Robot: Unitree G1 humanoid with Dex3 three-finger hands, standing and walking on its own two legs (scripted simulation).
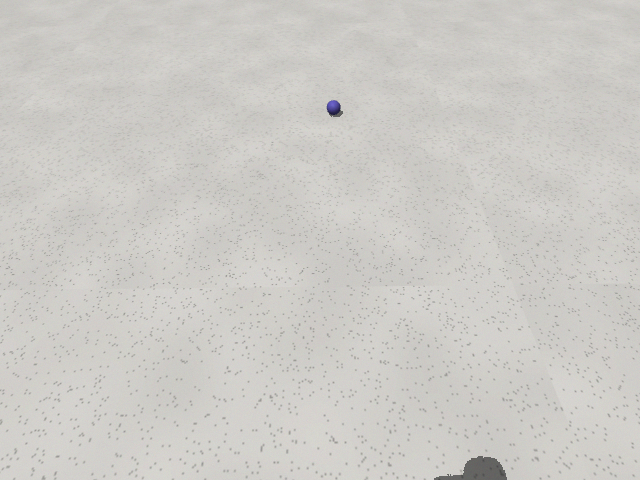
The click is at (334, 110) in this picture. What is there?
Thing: free ball
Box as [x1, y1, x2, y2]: [327, 100, 340, 114]
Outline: 332,100 327,104 327,110 329,113 335,114 338,112 340,106 337,101
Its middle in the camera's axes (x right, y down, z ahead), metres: +0.08 -0.74 +2.26
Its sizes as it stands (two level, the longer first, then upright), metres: 0.081 0.081 0.081
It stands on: the floor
